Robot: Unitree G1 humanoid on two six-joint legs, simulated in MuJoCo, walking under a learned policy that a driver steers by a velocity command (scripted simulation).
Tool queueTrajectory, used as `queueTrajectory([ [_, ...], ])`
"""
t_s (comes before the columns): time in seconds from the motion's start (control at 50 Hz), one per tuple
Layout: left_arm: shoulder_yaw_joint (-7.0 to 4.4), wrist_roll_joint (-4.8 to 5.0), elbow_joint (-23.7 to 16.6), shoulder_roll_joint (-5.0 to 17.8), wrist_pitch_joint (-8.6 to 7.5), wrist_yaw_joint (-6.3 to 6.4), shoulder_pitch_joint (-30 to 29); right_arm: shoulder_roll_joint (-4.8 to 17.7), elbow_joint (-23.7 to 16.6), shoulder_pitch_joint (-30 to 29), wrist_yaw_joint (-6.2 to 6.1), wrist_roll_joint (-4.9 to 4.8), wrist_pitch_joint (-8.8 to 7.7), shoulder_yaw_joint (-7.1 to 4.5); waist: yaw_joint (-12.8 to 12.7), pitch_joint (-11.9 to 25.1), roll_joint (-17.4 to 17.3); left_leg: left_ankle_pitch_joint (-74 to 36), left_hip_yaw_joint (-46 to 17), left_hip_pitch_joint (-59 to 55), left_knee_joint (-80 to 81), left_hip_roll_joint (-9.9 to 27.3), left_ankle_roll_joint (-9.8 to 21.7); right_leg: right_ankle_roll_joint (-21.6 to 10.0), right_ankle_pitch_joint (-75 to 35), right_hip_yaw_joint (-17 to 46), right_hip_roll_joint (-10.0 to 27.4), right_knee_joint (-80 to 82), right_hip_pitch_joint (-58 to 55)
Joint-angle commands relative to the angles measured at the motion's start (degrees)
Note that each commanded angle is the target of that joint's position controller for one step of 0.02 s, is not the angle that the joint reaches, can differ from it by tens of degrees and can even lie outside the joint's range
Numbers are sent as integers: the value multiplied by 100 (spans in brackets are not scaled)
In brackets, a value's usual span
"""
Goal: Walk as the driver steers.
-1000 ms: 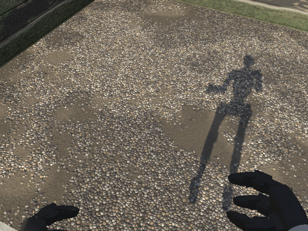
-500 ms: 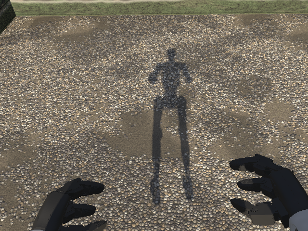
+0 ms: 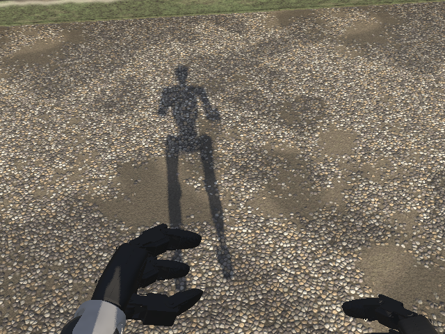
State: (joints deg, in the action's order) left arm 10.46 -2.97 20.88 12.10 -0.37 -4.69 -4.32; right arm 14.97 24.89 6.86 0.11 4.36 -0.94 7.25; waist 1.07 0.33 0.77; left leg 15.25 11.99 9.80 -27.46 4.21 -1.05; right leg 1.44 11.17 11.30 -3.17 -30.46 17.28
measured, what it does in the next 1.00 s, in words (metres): steps on the spot, turning left: right foot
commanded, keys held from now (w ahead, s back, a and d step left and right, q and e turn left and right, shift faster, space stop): w+q+shift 0.06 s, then q+shift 0.50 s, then e+shift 0.42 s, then w+e+shift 0.02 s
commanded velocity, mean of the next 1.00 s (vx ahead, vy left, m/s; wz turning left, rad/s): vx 0.30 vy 0.00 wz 0.36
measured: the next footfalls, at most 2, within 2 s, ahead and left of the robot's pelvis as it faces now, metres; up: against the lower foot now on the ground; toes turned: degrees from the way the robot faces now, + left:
right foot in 0.78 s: +0.11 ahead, -0.11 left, +0.00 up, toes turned +33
left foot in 1.18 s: +0.05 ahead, +0.11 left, +0.00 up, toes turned -1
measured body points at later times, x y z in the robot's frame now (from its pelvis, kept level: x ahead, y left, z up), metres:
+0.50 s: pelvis +0.02 +0.01 -0.02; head +0.02 +0.03 +0.43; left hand +0.05 +0.34 -0.12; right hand +0.29 -0.17 -0.07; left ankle -0.01 +0.13 -0.74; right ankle +0.06 -0.12 -0.74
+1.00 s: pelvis +0.02 -0.04 +0.01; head +0.06 -0.06 +0.46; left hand +0.00 +0.25 -0.08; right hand +0.32 -0.20 -0.06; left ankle -0.07 +0.10 -0.62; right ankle +0.08 -0.13 -0.74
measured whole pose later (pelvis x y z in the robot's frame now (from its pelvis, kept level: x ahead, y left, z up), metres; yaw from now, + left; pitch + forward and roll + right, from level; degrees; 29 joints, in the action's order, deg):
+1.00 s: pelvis +0.02 -0.04 +0.01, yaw +19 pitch +3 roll +3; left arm -0.7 0.5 36.5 15.9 6.1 3.2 18.3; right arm 16.2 29.6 3.3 -5.1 -0.1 5.6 -1.7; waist -1.8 -0.8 -1.6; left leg 23.7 -8.2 31.9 -70.5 -6.7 -5.2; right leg -2.3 10.3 13.7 -3.7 -24.2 15.9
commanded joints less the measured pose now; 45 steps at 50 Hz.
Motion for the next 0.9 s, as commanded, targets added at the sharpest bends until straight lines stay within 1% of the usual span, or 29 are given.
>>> queueTrajectory([
  [0.02,-206,-145,-628,510,-230,-28,-829,582,-756,-1066,-2,-33,-35,-125,-308,570,23,199,-1475,-249,806,735,216,62,538,333,693,490,124],
  [0.06,-185,-183,-617,534,-279,-47,-832,550,-765,-1128,20,-58,14,-97,-314,546,-15,134,-1676,-185,694,622,233,56,329,183,797,491,123],
  [0.1,-225,-127,-461,623,-285,-40,-671,630,-646,-867,52,-91,99,-129,-185,709,164,124,-1844,-206,562,511,224,-27,-313,150,930,529,-32],
  [0.16,-460,48,-189,894,-154,76,-285,1039,-447,-424,104,-204,257,-379,-82,523,85,349,-2002,281,393,347,324,-222,-279,-157,888,445,-271],
  [0.22,-675,132,52,948,30,201,30,1100,-408,-253,102,-296,398,-552,-102,234,-213,664,-2266,879,193,256,456,-364,146,-499,861,410,-376],
  [0.24,-770,151,167,1013,59,251,70,1116,-431,-244,104,-377,428,-622,-86,158,-190,653,-2360,1051,79,231,445,-401,114,-627,872,419,-391],
  [0.28,-861,103,357,938,142,320,161,1125,-499,-150,95,-454,470,-700,-64,264,-213,554,-2471,1308,-174,172,431,-564,-51,-748,972,354,-565],
  [0.36,-1107,22,848,1080,167,459,513,1112,-675,-45,50,-498,544,-842,-113,491,-177,-18,-2716,1860,-749,88,493,-822,-345,-919,1242,134,-997],
  [0.38,-1165,89,980,1119,141,514,570,1178,-649,83,16,-530,535,-904,-129,440,-157,-158,-2724,2017,-876,56,456,-874,-527,-965,1297,17,-989],
  [0.42,-1259,59,1211,1215,140,622,738,1204,-645,361,-25,-530,566,-983,-68,629,-184,-599,-2806,2116,-1122,12,527,-944,-974,-1095,1428,-340,-1093],
  [0.48,-1396,62,1525,1382,215,850,973,1052,-575,667,-153,-575,738,-1031,85,812,-107,-1259,-2700,2262,-1472,-116,656,-1007,-1268,-1259,1642,-623,-1210],
  [0.52,-1418,38,1493,1327,300,901,755,1128,-520,987,-196,-555,810,-1083,264,699,-510,-1752,-3386,2191,-1092,-40,1055,-800,-599,-1579,1163,-1424,-741],
  [0.54,-1404,15,1369,1224,366,882,519,1128,-517,1148,-212,-490,827,-1079,379,610,-1001,-2007,-4270,1895,-577,79,1389,-647,769,-1615,593,-2007,-98],
  [0.56,-1405,52,1188,1026,367,839,330,1205,-553,1140,-181,-440,758,-1107,330,571,-1536,-1556,-5440,1150,236,261,1745,-462,2393,-1335,-11,-2719,994],
  [0.58,-1390,157,1181,1002,250,750,320,1325,-500,1150,-186,-375,712,-1145,328,516,-1652,-1271,-5792,348,586,455,2010,-357,2833,-835,-265,-3692,2104],
  [0.6,-1435,212,1329,1145,140,676,613,1235,-469,940,-240,-373,685,-1123,141,638,-1405,-1573,-5519,121,290,545,1999,-338,2620,-319,-273,-4130,2441],
  [0.64,-1435,270,1576,1236,6,689,1120,885,-453,256,-401,-554,682,-1011,-211,907,-1225,-2507,-4482,271,-251,553,1561,-225,2186,-157,34,-3606,2033],
  [0.66,-1364,219,1622,1125,10,679,1182,662,-396,184,-431,-524,710,-923,-236,1069,-1133,-2832,-4069,352,-350,426,1387,-156,2046,-351,115,-3080,1554],
  [0.7,-1121,155,1719,650,62,554,1290,232,-108,429,-432,-410,766,-789,-143,1359,-1052,-2820,-3583,314,-265,215,1094,-92,1739,-643,278,-1648,495],
  [0.72,-1053,201,1768,547,66,471,1386,165,31,565,-417,-384,761,-766,-76,1363,-1073,-2338,-3594,304,-103,238,1077,-126,1413,-695,270,-1097,16],
  [0.74,-1054,245,1781,593,54,378,1554,294,65,406,-414,-384,770,-782,-203,1268,-951,-1622,-3539,486,33,207,1027,-278,553,-791,188,-402,-564],
  [0.76,-1057,248,1659,669,68,369,1432,421,116,460,-409,-398,746,-819,-158,1038,-847,-676,-3484,640,189,106,848,-444,53,-713,125,175,-824],
  [0.78,-1102,228,1510,953,110,387,1372,425,146,454,-407,-384,717,-825,-47,774,-341,114,-3173,912,-205,-193,537,-654,-783,-106,561,440,-1004],
  [0.8,-1172,286,1432,1399,175,427,1315,298,-37,307,-392,-263,697,-780,194,416,644,1069,-2423,1347,-834,-771,55,-1151,-1539,1026,1243,932,-754],
  [0.82,-1283,248,1398,1675,217,476,1389,486,-196,-127,-417,-369,643,-856,-5,-86,1424,1622,-2045,1853,-1323,-895,-173,-1697,-1492,2203,1803,1496,-258],
  [0.84,-1336,280,1384,1619,272,547,1679,675,-149,-425,-489,-469,575,-930,-281,-357,1159,1699,-1967,2446,-1950,-876,-270,-1912,-1404,2428,1816,1508,-599],
  [0.86,-1369,265,1358,1692,329,656,2039,718,-55,-539,-518,-384,557,-959,-375,-352,741,1665,-1969,2794,-2984,-983,-349,-2006,-1805,2350,1748,1344,-730],
  [0.88,-1412,286,1332,1711,362,742,2196,674,7,-403,-576,-392,581,-992,-264,-179,567,1610,-2105,2928,-3936,-1041,-441,-2034,-2324,2230,1690,1203,-773],
  [0.9,-1420,259,1310,1660,442,798,2224,563,99,-210,-558,-365,609,-977,-155,-1,442,1390,-2243,3012,-4661,-997,-461,-2002,-2853,2040,1635,1049,-864],
])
